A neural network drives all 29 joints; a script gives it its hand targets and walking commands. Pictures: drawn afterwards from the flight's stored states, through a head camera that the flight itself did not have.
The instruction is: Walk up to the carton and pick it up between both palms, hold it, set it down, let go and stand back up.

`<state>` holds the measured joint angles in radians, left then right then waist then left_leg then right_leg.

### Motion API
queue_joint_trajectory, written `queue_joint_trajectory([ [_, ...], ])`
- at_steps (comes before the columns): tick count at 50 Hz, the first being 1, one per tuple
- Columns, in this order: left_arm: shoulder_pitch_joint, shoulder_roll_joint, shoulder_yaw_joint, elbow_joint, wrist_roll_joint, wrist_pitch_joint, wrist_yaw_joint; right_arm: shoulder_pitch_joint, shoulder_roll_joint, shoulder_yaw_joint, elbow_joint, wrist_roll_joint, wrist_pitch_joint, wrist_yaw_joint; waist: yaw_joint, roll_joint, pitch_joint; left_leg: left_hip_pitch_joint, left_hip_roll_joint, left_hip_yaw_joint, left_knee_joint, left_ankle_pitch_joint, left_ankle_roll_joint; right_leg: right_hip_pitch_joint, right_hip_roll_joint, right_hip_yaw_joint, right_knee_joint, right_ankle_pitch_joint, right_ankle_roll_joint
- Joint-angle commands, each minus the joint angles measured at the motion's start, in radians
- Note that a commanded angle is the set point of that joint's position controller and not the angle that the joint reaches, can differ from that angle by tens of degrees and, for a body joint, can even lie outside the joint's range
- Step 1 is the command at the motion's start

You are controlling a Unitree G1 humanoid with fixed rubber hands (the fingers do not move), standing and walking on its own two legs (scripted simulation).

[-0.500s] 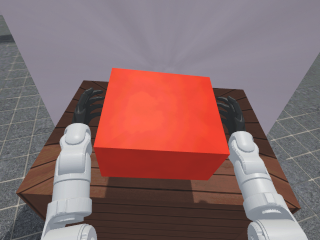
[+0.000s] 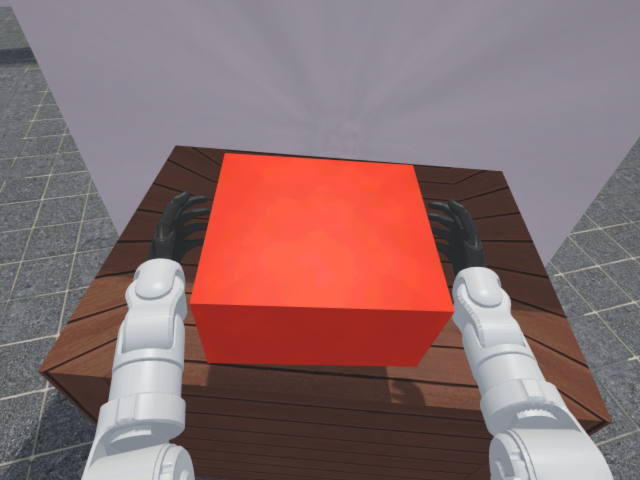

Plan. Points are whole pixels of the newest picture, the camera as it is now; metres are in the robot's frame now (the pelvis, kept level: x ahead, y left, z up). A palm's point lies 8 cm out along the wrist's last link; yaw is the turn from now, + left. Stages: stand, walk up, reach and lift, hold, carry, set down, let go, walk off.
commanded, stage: set down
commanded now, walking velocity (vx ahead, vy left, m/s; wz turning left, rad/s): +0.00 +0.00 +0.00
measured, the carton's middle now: (317, 256) +0.40 +0.03 +0.05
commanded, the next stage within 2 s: none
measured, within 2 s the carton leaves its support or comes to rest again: rests again in 1.50 s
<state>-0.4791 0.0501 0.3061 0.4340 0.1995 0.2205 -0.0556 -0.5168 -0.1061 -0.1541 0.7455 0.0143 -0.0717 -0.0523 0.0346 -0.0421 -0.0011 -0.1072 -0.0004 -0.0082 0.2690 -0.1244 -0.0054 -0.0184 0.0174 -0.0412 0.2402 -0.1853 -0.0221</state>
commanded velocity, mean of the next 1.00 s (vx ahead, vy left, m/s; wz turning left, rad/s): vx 0.00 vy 0.00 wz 0.00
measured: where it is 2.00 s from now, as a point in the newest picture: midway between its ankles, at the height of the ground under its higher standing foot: outside the picture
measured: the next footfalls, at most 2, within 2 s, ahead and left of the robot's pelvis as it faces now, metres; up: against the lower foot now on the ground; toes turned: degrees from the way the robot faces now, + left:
none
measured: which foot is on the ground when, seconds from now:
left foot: down 0.00-1.00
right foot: down 0.00-1.00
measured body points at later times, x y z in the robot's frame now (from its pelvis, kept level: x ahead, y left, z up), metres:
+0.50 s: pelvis +0.01 +0.00 +0.00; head +0.02 +0.02 +0.45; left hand +0.37 +0.22 +0.06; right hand +0.39 -0.17 +0.06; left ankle +0.02 +0.12 -0.75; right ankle -0.03 -0.10 -0.75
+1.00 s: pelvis +0.01 +0.00 +0.00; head +0.06 +0.01 +0.45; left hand +0.38 +0.21 +0.01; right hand +0.40 -0.17 +0.02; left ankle +0.02 +0.12 -0.75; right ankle -0.03 -0.10 -0.75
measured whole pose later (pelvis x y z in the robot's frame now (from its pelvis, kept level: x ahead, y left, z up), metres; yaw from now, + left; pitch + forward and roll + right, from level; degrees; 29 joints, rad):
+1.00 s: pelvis +0.01 +0.00 +0.00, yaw -2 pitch +10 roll -1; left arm -0.54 0.09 0.31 0.99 0.12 -0.29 0.00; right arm -0.57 -0.10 -0.25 1.05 -0.10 -0.37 -0.04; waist 0.07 -0.02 -0.09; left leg -0.34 0.02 0.04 0.31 -0.13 0.00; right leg -0.25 0.03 -0.03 0.25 -0.17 -0.02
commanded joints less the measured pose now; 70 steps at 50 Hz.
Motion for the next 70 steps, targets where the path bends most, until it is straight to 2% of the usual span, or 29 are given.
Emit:
queue_joint_trajectory([
  [1, -0.579, -0.503, -0.424, -0.092, -0.073, -0.127, -0.070, -0.683, 0.488, 0.296, -0.263, -0.030, -0.141, 0.112, 0.010, 0.033, -0.471, 0.172, -0.010, 0.076, 0.044, 0.345, -0.043, 0.050, 0.013, -0.050, 0.016, 0.339, 0.060],
  [4, -0.578, -0.493, -0.379, 0.026, -0.050, -0.159, -0.068, -0.691, 0.489, 0.261, -0.196, -0.068, -0.155, 0.120, 0.018, -0.005, -0.409, 0.118, -0.009, 0.078, 0.022, 0.268, -0.029, 0.032, 0.004, -0.045, 0.003, 0.300, 0.068],
  [7, -0.560, -0.491, -0.357, 0.059, -0.028, -0.177, -0.072, -0.651, 0.494, 0.245, -0.145, -0.083, -0.160, 0.120, 0.019, 0.001, -0.392, 0.099, -0.007, 0.086, 0.011, 0.262, -0.018, 0.059, -0.003, -0.036, 0.002, 0.304, 0.066],
  [10, -0.581, -0.492, -0.330, 0.092, -0.021, -0.194, -0.067, -0.665, 0.488, 0.234, -0.096, -0.081, -0.171, 0.130, 0.041, 0.025, -0.393, 0.116, -0.004, 0.093, 0.017, 0.274, -0.021, 0.021, -0.003, -0.028, -0.008, 0.269, 0.058],
  [11, -0.598, -0.489, -0.334, 0.091, -0.016, -0.204, -0.066, -0.669, 0.488, 0.218, -0.082, -0.089, -0.176, 0.132, 0.035, 0.032, -0.399, 0.114, -0.001, 0.093, 0.016, 0.280, -0.023, 0.024, -0.002, -0.030, -0.009, 0.272, 0.057],
  [13, -0.548, -0.505, -0.326, 0.088, -0.009, -0.224, -0.059, -0.614, 0.519, 0.239, -0.068, -0.081, -0.192, 0.132, 0.049, 0.035, -0.410, 0.125, 0.000, 0.096, 0.029, 0.341, -0.023, 0.045, 0.000, -0.033, 0.002, 0.326, 0.055],
  [15, -0.580, -0.521, -0.360, 0.064, -0.030, -0.254, -0.052, -0.651, 0.536, 0.269, -0.111, -0.077, -0.219, 0.128, 0.047, 0.044, -0.507, 0.144, -0.004, 0.095, 0.057, 0.422, -0.037, 0.061, 0.007, -0.034, 0.020, 0.408, 0.059],
  [16, -0.573, -0.524, -0.353, 0.087, -0.031, -0.266, -0.048, -0.642, 0.545, 0.273, -0.092, -0.079, -0.223, 0.128, 0.049, 0.041, -0.496, 0.131, -0.003, 0.092, 0.061, 0.425, -0.035, 0.052, 0.008, -0.027, 0.015, 0.410, 0.057],
  [19, -0.587, -0.509, -0.347, 0.113, -0.029, -0.289, -0.047, -0.608, 0.540, 0.243, -0.032, -0.095, -0.221, 0.129, 0.038, 0.065, -0.432, 0.097, -0.004, 0.089, 0.051, 0.381, -0.041, 0.027, -0.003, -0.020, 0.008, 0.364, 0.052],
  [21, -0.594, -0.506, -0.351, 0.125, -0.026, -0.304, -0.047, -0.589, 0.537, 0.220, 0.000, -0.114, -0.221, 0.129, 0.022, 0.055, -0.439, 0.101, 0.003, 0.091, 0.050, 0.360, -0.036, 0.001, -0.002, -0.023, 0.003, 0.330, 0.049],
  [22, -0.593, -0.503, -0.346, 0.141, -0.032, -0.314, -0.048, -0.606, 0.539, 0.223, -0.016, -0.120, -0.229, 0.129, 0.030, 0.038, -0.455, 0.084, 0.004, 0.093, 0.045, 0.339, -0.028, 0.011, -0.002, -0.020, 0.003, 0.327, 0.051],
  [25, -0.632, -0.523, -0.373, 0.129, -0.058, -0.357, -0.036, -0.639, 0.554, 0.222, -0.037, -0.125, -0.261, 0.131, 0.029, 0.045, -0.525, 0.099, 0.006, 0.083, 0.067, 0.402, -0.041, 0.007, 0.004, -0.025, 0.020, 0.371, 0.048],
  [29, -0.612, -0.524, -0.349, 0.232, -0.038, -0.399, -0.037, -0.626, 0.566, 0.217, 0.015, -0.150, -0.273, 0.126, 0.026, 0.044, -0.498, 0.070, 0.010, 0.086, 0.062, 0.366, -0.036, -0.008, -0.004, -0.014, 0.010, 0.334, 0.047],
  [32, -0.609, -0.524, -0.330, 0.261, -0.037, -0.427, -0.036, -0.598, 0.572, 0.194, 0.064, -0.160, -0.280, 0.130, 0.026, 0.043, -0.507, 0.068, 0.017, 0.079, 0.070, 0.367, -0.040, -0.041, 0.000, -0.017, 0.013, 0.303, 0.041],
  [37, -0.636, -0.520, -0.329, 0.318, -0.054, -0.497, -0.036, -0.628, 0.582, 0.201, 0.074, -0.180, -0.325, 0.129, 0.028, 0.027, -0.574, 0.029, 0.015, 0.078, 0.089, 0.445, -0.037, -0.019, -0.006, -0.006, 0.036, 0.408, 0.044],
  [39, -0.614, -0.500, -0.299, 0.363, -0.026, -0.506, -0.037, -0.584, 0.603, 0.211, 0.140, -0.172, -0.320, 0.128, 0.044, 0.036, -0.524, 0.015, 0.015, 0.079, 0.085, 0.435, -0.034, -0.002, -0.005, 0.002, 0.032, 0.415, 0.045],
  [40, -0.585, -0.499, -0.284, 0.401, -0.011, -0.504, -0.039, -0.565, 0.588, 0.198, 0.169, -0.182, -0.314, 0.129, 0.038, 0.036, -0.487, 0.012, 0.020, 0.079, 0.076, 0.420, -0.031, -0.010, -0.006, -0.003, 0.028, 0.400, 0.044],
  [44, -0.645, -0.505, -0.302, 0.384, -0.034, -0.555, -0.036, -0.601, 0.608, 0.200, 0.162, -0.189, -0.350, 0.131, 0.038, 0.059, -0.564, 0.003, 0.021, 0.077, 0.088, 0.441, -0.037, -0.047, -0.010, -0.002, 0.039, 0.394, 0.038],
  [45, -0.642, -0.514, -0.301, 0.383, -0.038, -0.573, -0.031, -0.603, 0.624, 0.217, 0.144, -0.185, -0.365, 0.133, 0.053, 0.054, -0.587, -0.004, 0.022, 0.081, 0.094, 0.463, -0.035, -0.039, -0.008, 0.002, 0.048, 0.417, 0.039],
  [50, -0.643, -0.490, -0.301, 0.441, -0.030, -0.629, -0.023, -0.587, 0.631, 0.220, 0.191, -0.192, -0.393, 0.132, 0.057, 0.049, -0.588, -0.058, 0.019, 0.081, 0.108, 0.468, -0.027, -0.041, -0.018, 0.015, 0.069, 0.482, 0.044],
  [52, -0.649, -0.498, -0.313, 0.446, -0.051, -0.653, -0.023, -0.577, 0.636, 0.224, 0.210, -0.201, -0.408, 0.127, 0.041, 0.038, -0.626, -0.056, 0.022, 0.073, 0.112, 0.468, -0.024, -0.051, -0.016, 0.013, 0.076, 0.491, 0.046],
  [54, -0.647, -0.496, -0.318, 0.478, -0.058, -0.680, -0.026, -0.576, 0.653, 0.237, 0.220, -0.208, -0.422, 0.120, 0.042, 0.034, -0.649, -0.091, 0.015, 0.069, 0.124, 0.481, -0.028, -0.036, -0.018, 0.022, 0.086, 0.530, 0.047],
  [55, -0.654, -0.504, -0.325, 0.483, -0.059, -0.687, -0.026, -0.581, 0.636, 0.221, 0.229, -0.219, -0.429, 0.121, 0.025, 0.038, -0.669, -0.081, 0.019, 0.065, 0.120, 0.473, -0.029, -0.052, -0.019, 0.019, 0.089, 0.527, 0.048],
  [59, -0.659, -0.502, -0.325, 0.517, -0.060, -0.721, -0.028, -0.575, 0.648, 0.214, 0.253, -0.236, -0.449, 0.123, 0.035, 0.049, -0.679, -0.102, 0.018, 0.067, 0.123, 0.450, -0.031, -0.077, -0.018, 0.019, 0.088, 0.495, 0.045],
  [61, -0.671, -0.518, -0.337, 0.538, -0.069, -0.738, -0.028, -0.588, 0.638, 0.207, 0.250, -0.254, -0.461, 0.123, 0.019, 0.025, -0.695, -0.101, 0.023, 0.059, 0.129, 0.466, -0.029, -0.102, -0.015, 0.013, 0.091, 0.483, 0.043],
  [64, -0.674, -0.508, -0.340, 0.557, -0.072, -0.759, -0.027, -0.570, 0.640, 0.192, 0.284, -0.248, -0.465, 0.127, 0.011, 0.032, -0.662, -0.093, 0.021, 0.051, 0.148, 0.468, -0.043, -0.143, -0.010, 0.012, 0.090, 0.447, 0.036],
  [66, -0.657, -0.492, -0.319, 0.604, -0.057, -0.764, -0.030, -0.573, 0.625, 0.183, 0.306, -0.250, -0.465, 0.127, 0.025, 0.036, -0.634, -0.121, 0.019, 0.055, 0.148, 0.448, -0.038, -0.152, -0.012, 0.014, 0.087, 0.431, 0.040],
  [67, -0.677, -0.493, -0.315, 0.602, -0.058, -0.767, -0.030, -0.574, 0.618, 0.165, 0.324, -0.253, -0.467, 0.128, 0.015, 0.034, -0.630, -0.123, 0.024, 0.051, 0.145, 0.434, -0.034, -0.151, -0.010, 0.010, 0.092, 0.425, 0.036],
  [70, -0.677, -0.490, -0.301, 0.626, -0.054, -0.787, -0.030, -0.572, 0.627, 0.151, 0.340, -0.267, -0.478, 0.130, 0.016, 0.045, -0.632, -0.132, 0.023, 0.054, 0.156, 0.421, -0.039, -0.189, -0.011, 0.011, 0.090, 0.378, 0.035],
])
